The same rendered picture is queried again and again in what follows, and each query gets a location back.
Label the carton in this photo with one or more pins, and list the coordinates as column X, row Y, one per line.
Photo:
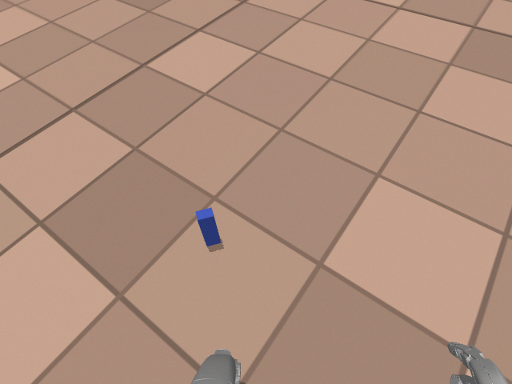
column 208, row 226

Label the right robot hand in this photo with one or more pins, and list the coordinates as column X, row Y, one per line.
column 483, row 371

